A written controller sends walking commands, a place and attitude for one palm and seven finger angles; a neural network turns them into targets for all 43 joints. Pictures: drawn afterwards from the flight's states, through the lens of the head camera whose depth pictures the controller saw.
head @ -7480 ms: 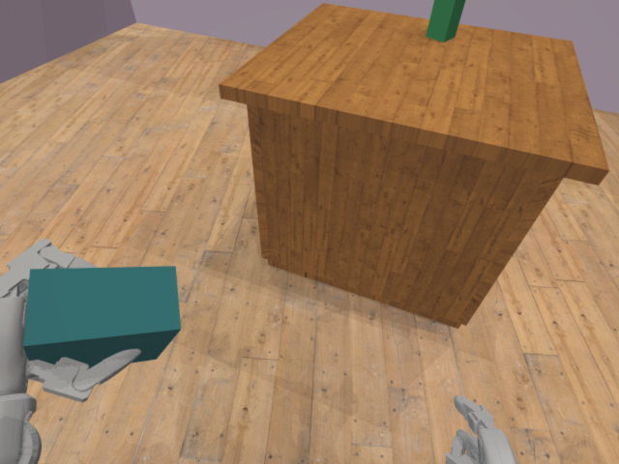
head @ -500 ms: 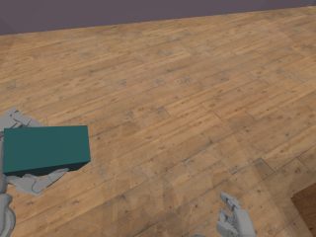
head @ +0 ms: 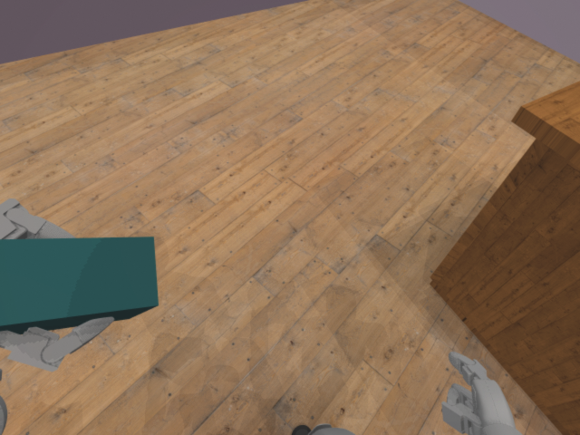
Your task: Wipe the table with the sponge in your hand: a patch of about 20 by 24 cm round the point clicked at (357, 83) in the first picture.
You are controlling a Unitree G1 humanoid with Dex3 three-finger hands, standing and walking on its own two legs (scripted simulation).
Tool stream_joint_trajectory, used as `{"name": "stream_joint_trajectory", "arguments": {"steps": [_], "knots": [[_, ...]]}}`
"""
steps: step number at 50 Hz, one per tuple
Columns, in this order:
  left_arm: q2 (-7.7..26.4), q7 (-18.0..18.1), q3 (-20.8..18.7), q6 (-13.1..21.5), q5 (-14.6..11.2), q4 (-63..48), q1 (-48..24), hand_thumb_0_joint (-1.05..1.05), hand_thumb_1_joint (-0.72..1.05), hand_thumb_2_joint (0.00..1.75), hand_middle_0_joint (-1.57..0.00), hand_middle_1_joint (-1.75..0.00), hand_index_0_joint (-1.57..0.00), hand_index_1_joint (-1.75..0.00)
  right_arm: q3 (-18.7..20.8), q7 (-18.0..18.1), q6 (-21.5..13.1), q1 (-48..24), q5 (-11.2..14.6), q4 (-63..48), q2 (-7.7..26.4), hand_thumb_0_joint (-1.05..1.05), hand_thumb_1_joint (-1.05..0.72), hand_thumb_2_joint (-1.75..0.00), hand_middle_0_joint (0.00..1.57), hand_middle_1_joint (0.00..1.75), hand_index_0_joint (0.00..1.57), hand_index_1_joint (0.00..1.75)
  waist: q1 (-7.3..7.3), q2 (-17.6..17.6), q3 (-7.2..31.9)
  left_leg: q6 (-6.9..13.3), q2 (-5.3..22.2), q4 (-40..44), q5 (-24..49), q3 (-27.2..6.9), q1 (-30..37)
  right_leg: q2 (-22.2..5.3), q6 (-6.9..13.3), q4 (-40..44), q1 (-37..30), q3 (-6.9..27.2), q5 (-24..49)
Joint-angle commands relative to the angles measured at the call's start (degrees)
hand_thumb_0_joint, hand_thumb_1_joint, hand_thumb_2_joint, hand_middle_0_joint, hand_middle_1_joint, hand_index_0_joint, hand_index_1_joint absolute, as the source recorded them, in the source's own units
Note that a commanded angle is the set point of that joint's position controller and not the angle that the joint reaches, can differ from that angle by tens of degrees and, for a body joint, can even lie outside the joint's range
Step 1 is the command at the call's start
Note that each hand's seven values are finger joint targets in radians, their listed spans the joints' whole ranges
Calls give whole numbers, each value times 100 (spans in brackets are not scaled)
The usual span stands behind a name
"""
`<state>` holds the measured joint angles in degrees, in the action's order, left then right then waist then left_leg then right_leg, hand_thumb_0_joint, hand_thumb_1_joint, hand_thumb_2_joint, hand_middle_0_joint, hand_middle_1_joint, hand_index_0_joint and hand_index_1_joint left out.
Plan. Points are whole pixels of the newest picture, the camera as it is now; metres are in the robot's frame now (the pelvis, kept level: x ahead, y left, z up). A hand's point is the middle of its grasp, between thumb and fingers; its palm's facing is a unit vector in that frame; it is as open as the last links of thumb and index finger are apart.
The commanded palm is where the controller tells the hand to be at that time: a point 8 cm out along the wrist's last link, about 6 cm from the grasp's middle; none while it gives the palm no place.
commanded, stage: turn to face it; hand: left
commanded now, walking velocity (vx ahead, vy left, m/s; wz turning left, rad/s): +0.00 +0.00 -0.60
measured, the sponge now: (97, 286) +0.23 +0.21 +0.16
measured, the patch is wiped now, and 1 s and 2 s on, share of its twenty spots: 0.00 0.00 0.00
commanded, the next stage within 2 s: none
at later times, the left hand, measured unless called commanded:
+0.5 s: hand (205, 296) +0.21 +0.10 +0.18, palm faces +0.02 -0.84 -0.54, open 10.0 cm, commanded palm +0.18 +0.17 +0.19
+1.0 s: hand (379, 382) +0.16 -0.05 +0.18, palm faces -0.23 -0.79 -0.56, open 10.0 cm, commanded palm +0.14 +0.04 +0.19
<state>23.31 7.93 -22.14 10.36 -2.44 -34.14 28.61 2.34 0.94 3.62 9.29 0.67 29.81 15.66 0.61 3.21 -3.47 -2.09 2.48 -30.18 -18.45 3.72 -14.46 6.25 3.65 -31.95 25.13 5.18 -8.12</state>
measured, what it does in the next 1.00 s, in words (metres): walks backwards, turning right: right foot, then left foot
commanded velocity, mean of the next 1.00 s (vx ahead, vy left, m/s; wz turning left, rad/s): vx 0.00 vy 0.00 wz -0.60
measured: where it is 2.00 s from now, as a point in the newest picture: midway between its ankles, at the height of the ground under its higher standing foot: outside the picture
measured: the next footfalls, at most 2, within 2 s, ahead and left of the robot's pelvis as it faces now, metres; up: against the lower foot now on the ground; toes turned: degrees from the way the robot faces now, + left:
right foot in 0.24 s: +0.02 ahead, -0.16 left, +0.00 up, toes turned -16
left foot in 0.54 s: +0.02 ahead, +0.07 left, +0.00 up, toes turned -16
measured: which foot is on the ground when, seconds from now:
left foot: down 0.00-0.24, up 0.26-0.52, down 0.54-0.84, up 0.86-1.00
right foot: down 0.00-0.00, up 0.02-0.22, down 0.24-0.56, up 0.58-0.82, down 0.84-1.00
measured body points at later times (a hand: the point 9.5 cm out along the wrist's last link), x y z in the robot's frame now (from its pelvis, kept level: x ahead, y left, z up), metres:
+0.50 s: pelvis -0.07 -0.04 +0.00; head -0.01 -0.06 +0.44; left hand +0.21 +0.14 +0.21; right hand +0.01 -0.33 -0.10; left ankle -0.02 +0.09 -0.71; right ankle -0.01 -0.15 -0.73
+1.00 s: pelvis -0.16 -0.09 +0.00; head -0.13 -0.15 +0.44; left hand +0.16 +0.00 +0.21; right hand -0.16 -0.36 -0.12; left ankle -0.08 +0.06 -0.64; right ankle -0.17 -0.17 -0.73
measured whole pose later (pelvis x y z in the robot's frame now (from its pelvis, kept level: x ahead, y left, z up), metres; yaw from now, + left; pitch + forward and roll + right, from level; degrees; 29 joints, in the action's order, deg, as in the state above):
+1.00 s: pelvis -0.16 -0.09 +0.00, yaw -37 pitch -1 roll +2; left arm 24.0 7.1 -23.3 11.4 -3.0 -33.2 29.4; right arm -0.3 -0.4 2.5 7.2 0.9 31.8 11.7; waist -1.2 -2.5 -9.6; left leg -6.0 6.3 -68.9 -25.9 1.5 -29.5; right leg 1.2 4.6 -35.7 20.5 -3.4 -14.6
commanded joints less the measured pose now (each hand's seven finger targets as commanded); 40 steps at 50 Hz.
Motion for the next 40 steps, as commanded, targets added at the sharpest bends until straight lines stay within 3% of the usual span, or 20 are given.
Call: {"name": "stream_joint_trajectory", "arguments": {"steps": [1,2,4,6,10,11,12,13,14,16,17,22,25,26,28,29,31,33,37,40], "knots": [[1193,89,-932,434,121,-1358,-569,0,10,130,-120,-160,-120,-160,105,116,-396,-396,-11,-914,282,0,-90,-90,20,30,20,30,195,-2348,867,1197,2544,1530,423,-1595,231,-453,-598,-3095,584,-190,-2062],[951,47,-733,427,134,-1180,-557,0,10,130,-120,-160,-120,-160,109,96,-448,-318,-27,-915,223,0,-90,-90,20,30,20,30,94,-1975,435,1297,2523,1445,769,-1354,-324,-667,-651,-3693,580,-159,-1933],[589,3,-349,418,97,-966,-632,0,10,130,-120,-160,-120,-160,109,12,-570,-235,63,-811,315,0,-90,-90,20,30,20,30,124,-1720,161,898,2146,944,1727,-165,-54,-862,-690,-2832,630,-517,-1985],[509,27,-194,379,103,-942,-891,0,10,130,-120,-160,-120,-160,97,-29,-701,-52,98,-804,391,0,-90,-90,20,30,20,30,41,-1796,233,555,1903,644,2174,367,108,-736,-723,-1761,69,-997,-1826],[668,22,-301,332,122,-679,-1150,0,10,130,-120,-160,-120,-160,99,-90,-857,77,54,-754,426,0,-90,-90,20,30,20,30,36,-1429,554,212,1674,-611,2072,517,7,-542,-656,52,-1404,-1334,-648],[803,38,-393,302,177,-525,-1103,0,10,130,-120,-160,-120,-160,91,-95,-844,108,66,-750,363,0,-90,-90,20,30,20,30,39,-751,651,46,1344,-1532,1432,646,-333,-979,-400,540,-1761,-771,218],[1041,94,-614,358,149,-605,-1090,0,10,130,-120,-160,-120,-160,-3,-86,-838,-99,78,-864,133,0,-90,-90,20,30,20,30,102,702,699,-230,615,-2722,-755,685,-1401,-1965,180,764,-2309,947,2637],[1167,137,-917,312,33,-364,-734,0,10,130,-120,-160,-120,-160,-26,-45,-792,-263,63,-888,125,0,-90,-90,20,30,20,30,202,1417,1014,-303,344,-3606,-1788,60,-1762,-2558,531,991,-2041,1982,2978],[1192,115,-917,290,-67,-695,-545,0,10,130,-120,-160,-120,-160,29,-48,-681,-358,70,-871,134,0,-90,-90,20,30,20,30,172,1196,1093,-302,403,-4049,-1536,-458,-1735,-2576,568,1091,-1929,2133,2219],[1304,140,-1213,398,-115,-1328,-113,0,10,130,-120,-160,-120,-160,-114,-104,-460,-479,20,-778,36,0,-90,-90,20,30,20,30,131,94,1475,-334,451,-3979,-1138,-558,-1846,-2383,736,686,-2303,1597,2054],[1199,143,-1190,435,-131,-1444,107,0,10,130,-120,-160,-120,-160,-133,-102,-391,-544,17,-781,-22,0,-90,-90,20,30,20,30,93,-16,1486,-323,404,-3633,-1021,-460,-1622,-2214,679,723,-2083,1325,1852],[1104,190,-1270,431,-117,-1327,456,0,10,130,-120,-160,-120,-160,-58,-68,-316,-472,-11,-758,82,0,-90,-90,20,30,20,30,155,362,1419,-227,152,-1430,-846,-135,-619,-1948,660,1010,-1321,1416,425],[924,171,-1061,369,-83,-1037,284,0,10,130,-120,-160,-120,-160,-22,-43,-288,-189,14,-705,201,0,-90,-90,20,30,20,30,1,215,1269,-105,108,-20,-316,-23,410,-1684,292,1006,-523,1461,-635],[872,148,-929,366,-95,-1051,165,0,10,130,-120,-160,-120,-160,16,7,-315,-139,42,-707,273,0,-90,-90,20,30,20,30,-30,-36,1205,22,378,637,-113,-170,899,-1423,84,576,-167,1236,-780],[912,101,-980,470,11,-1013,-71,0,10,130,-120,-160,-120,-160,100,109,-380,-323,11,-820,441,0,-90,-90,20,30,20,30,78,-2003,860,912,2304,1556,239,-1708,760,-424,-483,-2004,787,-16,-2185],[927,108,-915,471,118,-930,-236,0,10,130,-120,-160,-120,-160,62,129,-425,-409,-46,-812,302,0,-90,-90,20,30,20,30,40,-2131,630,1160,2665,1704,184,-1902,-122,-563,-571,-3420,562,-289,-2186],[653,40,-451,449,165,-1104,-814,0,10,130,-120,-160,-120,-160,109,68,-490,-288,46,-758,302,0,-90,-90,20,30,20,30,15,-1496,327,1068,2323,1210,1067,-896,-91,-853,-649,-3720,825,-340,-1905],[432,59,-145,395,165,-938,-643,0,10,130,-120,-160,-120,-160,153,3,-596,-144,99,-730,409,0,-90,-90,20,30,20,30,19,-1697,317,748,1964,921,1713,-67,98,-841,-720,-3008,622,-801,-1852],[598,83,-171,391,142,-1166,-903,0,10,130,-120,-160,-120,-160,120,-40,-792,20,61,-790,459,0,-90,-90,20,30,20,30,-63,-2128,408,493,1912,651,2227,288,195,-694,-760,-1357,-228,-1334,-1839],[790,75,-455,377,104,-935,-765,0,10,130,-120,-160,-120,-160,116,-97,-875,147,39,-788,438,0,-90,-90,20,30,20,30,0,-1944,624,244,1777,-194,2094,535,104,-576,-680,-17,-1217,-1467,-1007]]}}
